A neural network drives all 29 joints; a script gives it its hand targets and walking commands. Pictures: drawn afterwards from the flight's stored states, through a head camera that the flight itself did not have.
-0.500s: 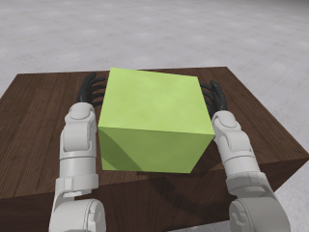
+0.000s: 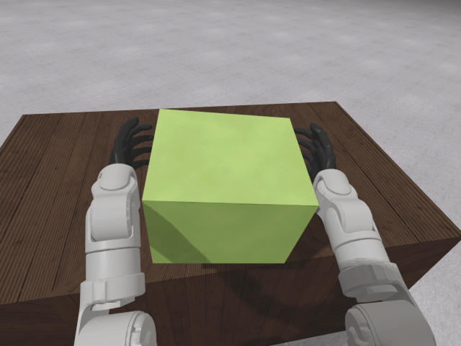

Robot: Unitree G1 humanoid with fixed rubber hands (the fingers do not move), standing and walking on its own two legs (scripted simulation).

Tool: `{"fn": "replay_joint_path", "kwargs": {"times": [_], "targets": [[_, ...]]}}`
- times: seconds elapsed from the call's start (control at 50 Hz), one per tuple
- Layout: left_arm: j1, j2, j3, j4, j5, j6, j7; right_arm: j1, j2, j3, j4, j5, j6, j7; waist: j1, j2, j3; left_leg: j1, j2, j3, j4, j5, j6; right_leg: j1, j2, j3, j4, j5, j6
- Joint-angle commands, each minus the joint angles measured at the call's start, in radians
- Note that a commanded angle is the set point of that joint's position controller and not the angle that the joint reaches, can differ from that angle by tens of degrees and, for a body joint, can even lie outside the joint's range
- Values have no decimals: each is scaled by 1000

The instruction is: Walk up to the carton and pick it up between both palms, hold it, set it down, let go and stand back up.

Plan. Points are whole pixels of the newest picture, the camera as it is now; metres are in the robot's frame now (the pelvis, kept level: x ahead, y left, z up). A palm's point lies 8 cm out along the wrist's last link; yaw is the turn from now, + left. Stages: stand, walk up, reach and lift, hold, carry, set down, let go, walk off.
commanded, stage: hold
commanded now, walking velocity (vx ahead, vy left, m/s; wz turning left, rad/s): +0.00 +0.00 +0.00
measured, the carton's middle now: (223, 188) +0.36 +0.01 +0.12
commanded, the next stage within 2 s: none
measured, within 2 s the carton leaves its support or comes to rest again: neither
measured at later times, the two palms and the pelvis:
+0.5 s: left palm (123, 163) +0.35 +0.17 +0.19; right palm (323, 163) +0.36 -0.16 +0.18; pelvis +0.00 -0.01 +0.00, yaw +0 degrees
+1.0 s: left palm (124, 164) +0.35 +0.17 +0.19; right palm (324, 167) +0.36 -0.16 +0.18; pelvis +0.00 +0.00 +0.00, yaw +0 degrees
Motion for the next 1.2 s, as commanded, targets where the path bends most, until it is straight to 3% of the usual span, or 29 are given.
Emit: {"fn": "replay_joint_path", "kwargs": {"times": [0.0, 0.14, 0.24, 0.26, 0.34, 0.56, 0.78, 1.06, 1.18], "targets": [[-604, -482, -533, -100, -163, -54, -108, -760, 494, 333, -352, 54, -84, 118, -5, 88, -406, 279, 3, -35, 10, 179, -31, -130, 28, -8, -39, 120, 40], [-600, -472, -493, -56, -145, -48, -106, -784, 500, 334, -318, 42, -93, 126, 21, 63, -403, 259, 1, -27, 0, 145, -5, -117, 17, 5, -43, 112, 46], [-604, -466, -473, -46, -134, -48, -119, -784, 514, 338, -302, 47, -92, 116, 17, 57, -396, 238, -12, -19, 1, 150, -1, -74, 9, 16, -35, 170, 59], [-604, -464, -457, -50, -119, -45, -130, -774, 523, 347, -317, 48, -86, 111, 19, 28, -382, 210, -17, -12, -3, 150, 0, -29, 15, 18, -33, 159, 66], [-610, -454, -461, -80, -120, -47, -150, -764, 537, 363, -349, 62, -82, 93, 5, 38, -394, 203, -31, -12, 3, 177, -4, 10, 12, 27, -18, 233, 76], [-597, -460, -493, -115, -120, -35, -157, -717, 495, 331, -340, 54, -76, 97, -25, 100, -351, 242, -22, -21, 11, 199, -37, -43, 19, 0, -32, 148, 54], [-561, -455, -498, -146, -129, -38, -146, -728, 496, 384, -421, 73, -82, 97, -1, 60, -391, 262, -19, -22, 26, 259, -33, -23, 31, -4, -24, 197, 54], [-581, -444, -474, -123, -114, -24, -151, -718, 487, 334, -353, 51, -78, 109, -6, 89, -341, 227, -16, -11, -5, 153, -27, -48, 20, -3, -39, 99, 47], [-583, -447, -490, -124, -128, -39, -147, -724, 502, 349, -373, 48, -90, 104, -8, 69, -387, 243, -20, -15, 13, 201, -24, -29, 20, 0, -27, 173, 54]]}}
